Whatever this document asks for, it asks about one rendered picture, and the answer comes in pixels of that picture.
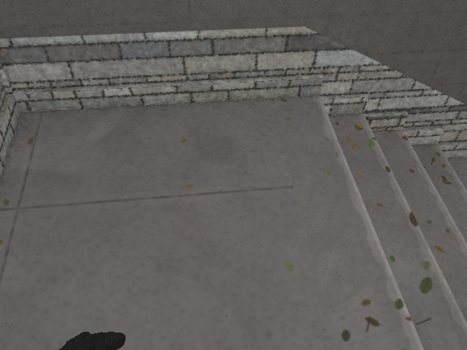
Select stairs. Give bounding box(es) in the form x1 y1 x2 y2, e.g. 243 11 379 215
328 113 467 350

